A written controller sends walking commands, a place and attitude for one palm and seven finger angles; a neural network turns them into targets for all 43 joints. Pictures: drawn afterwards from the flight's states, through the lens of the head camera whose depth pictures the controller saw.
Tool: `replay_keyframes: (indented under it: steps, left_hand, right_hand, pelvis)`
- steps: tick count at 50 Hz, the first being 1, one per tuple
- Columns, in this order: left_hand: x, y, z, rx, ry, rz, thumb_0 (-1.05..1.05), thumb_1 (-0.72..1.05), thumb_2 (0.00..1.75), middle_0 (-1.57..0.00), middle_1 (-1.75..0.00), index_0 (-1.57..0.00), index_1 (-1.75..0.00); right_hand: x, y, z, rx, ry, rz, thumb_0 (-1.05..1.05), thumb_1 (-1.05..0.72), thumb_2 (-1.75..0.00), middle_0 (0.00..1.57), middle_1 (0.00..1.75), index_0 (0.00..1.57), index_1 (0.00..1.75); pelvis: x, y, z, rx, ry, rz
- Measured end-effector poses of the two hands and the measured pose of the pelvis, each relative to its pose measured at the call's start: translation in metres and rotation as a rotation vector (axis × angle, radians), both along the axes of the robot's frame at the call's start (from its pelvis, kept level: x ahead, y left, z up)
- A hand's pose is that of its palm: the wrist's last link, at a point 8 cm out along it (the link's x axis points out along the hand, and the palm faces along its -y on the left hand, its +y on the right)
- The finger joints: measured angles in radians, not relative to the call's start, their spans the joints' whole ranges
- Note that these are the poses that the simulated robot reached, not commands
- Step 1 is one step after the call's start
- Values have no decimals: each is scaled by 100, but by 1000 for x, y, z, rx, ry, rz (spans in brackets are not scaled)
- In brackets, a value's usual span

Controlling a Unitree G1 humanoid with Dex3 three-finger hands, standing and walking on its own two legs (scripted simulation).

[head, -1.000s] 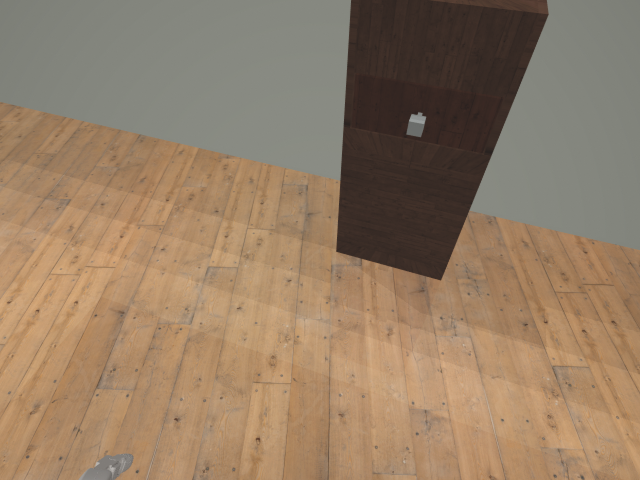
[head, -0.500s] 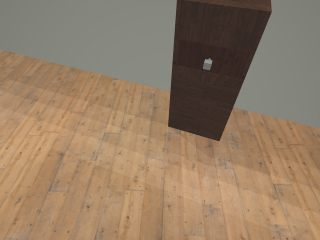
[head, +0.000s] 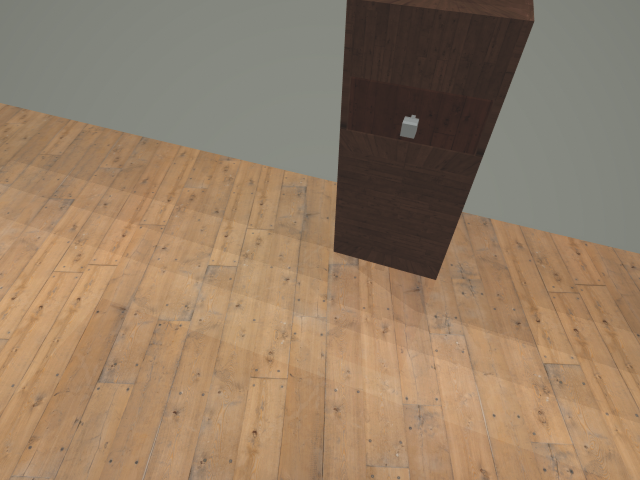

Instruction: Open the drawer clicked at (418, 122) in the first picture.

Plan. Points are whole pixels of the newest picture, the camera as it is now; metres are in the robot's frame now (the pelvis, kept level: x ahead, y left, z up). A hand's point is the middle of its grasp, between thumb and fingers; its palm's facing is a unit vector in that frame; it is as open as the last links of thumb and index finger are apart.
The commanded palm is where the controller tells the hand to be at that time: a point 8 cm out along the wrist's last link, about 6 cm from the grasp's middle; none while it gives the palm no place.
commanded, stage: look at it before walking up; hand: left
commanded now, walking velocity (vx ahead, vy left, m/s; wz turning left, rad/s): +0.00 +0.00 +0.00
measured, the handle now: (410, 123) +1.04 -0.20 -0.10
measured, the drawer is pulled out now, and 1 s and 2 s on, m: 0.00 0.00 0.00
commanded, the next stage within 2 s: walk to a spot facing it in 0.44 s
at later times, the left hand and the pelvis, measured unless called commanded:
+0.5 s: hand out of the picture +0.09 +0.25 -0.15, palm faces -0.03 -0.94 -0.34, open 7.4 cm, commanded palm none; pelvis +0.01 +0.00 +0.00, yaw +0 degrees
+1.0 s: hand out of the picture +0.06 +0.17 -0.18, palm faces -0.14 -0.95 -0.27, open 7.4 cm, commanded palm none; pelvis +0.00 -0.03 -0.03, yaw -12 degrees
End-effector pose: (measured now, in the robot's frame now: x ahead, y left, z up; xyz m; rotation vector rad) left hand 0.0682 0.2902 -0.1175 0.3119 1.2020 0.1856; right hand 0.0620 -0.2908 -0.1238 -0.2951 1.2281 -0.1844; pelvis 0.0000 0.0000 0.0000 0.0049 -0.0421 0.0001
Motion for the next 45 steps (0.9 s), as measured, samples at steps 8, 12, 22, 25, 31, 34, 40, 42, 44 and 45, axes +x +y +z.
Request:
replay_keyframes:
  steps: [8, 12, 22, 25, 31, 34, 40, 42, 44, 45]
  left_hand:
    - [5, -2, 0, -2, -3, -6, 0, 90, 90, -20, -30, -20, -30]
    - [7, -2, 0, -2, 1, -7, 0, 90, 90, -20, -30, -20, -30]
    - [12, -1, 1, 4, 5, -5, 0, 90, 90, -20, -30, -20, -30]
    - [13, 0, 1, 6, 4, -6, 0, 90, 90, -20, -30, -20, -30]
    - [17, 0, 2, 8, 2, -7, 0, 90, 90, -20, -30, -20, -30]
    - [17, -3, -1, 9, 13, -10, 0, 90, 90, -20, -30, -20, -30]
    - [12, -24, -16, -27, 62, -53, 0, 91, 90, -20, -30, -20, -30]
    - [11, -34, -21, -37, 77, -70, 0, 91, 90, -20, -30, -20, -30]
    - [9, -46, -23, -44, 90, -84, 0, 91, 90, -20, -30, -20, -30]
    - [8, -52, -23, -48, 92, -91, 0, 91, 90, -20, -30, -20, -30]
  right_hand:
    - [7, -2, 2, -4, -12, 2, 1, -91, -90, 20, 30, 21, 30]
    - [10, -4, 3, -7, -12, 2, 1, -91, -90, 20, 30, 21, 30]
    - [17, -5, 3, -9, -11, 4, 1, -91, -90, 20, 30, 21, 30]
    - [19, -5, 3, -9, -11, 5, 1, -91, -90, 20, 30, 21, 30]
    - [22, -4, 3, -9, -20, 2, 1, -91, -90, 20, 30, 21, 30]
    - [21, -1, 1, -7, -34, -20, 1, -91, -90, 20, 30, 21, 30]
    - [1, 12, -13, 38, -47, -92, 1, -91, -90, 20, 29, 21, 30]
    - [-10, 14, -21, 61, -44, -120, 1, -91, -90, 20, 30, 21, 30]
    - [-22, 14, -29, 86, -38, -149, 1, -91, -90, 20, 30, 21, 30]
    - [-28, 13, -34, 99, -33, -163, 1, -91, -90, 20, 30, 21, 30]
  pelvis:
    - [2, -2, 0, -1, 5, -3]
    - [4, -2, 1, -1, 7, -4]
    - [9, -2, 1, -1, 8, -6]
    - [10, -2, 1, -1, 8, -6]
    - [12, -3, 1, -1, 8, -16]
    - [11, -3, -1, 0, 11, -41]
    - [2, -6, -10, 18, 16, -104]
    - [-1, -9, -14, 31, 12, -134]
    - [-4, -15, -17, 38, 6, -166]
    - [-4, -18, -19, 38, 4, -181]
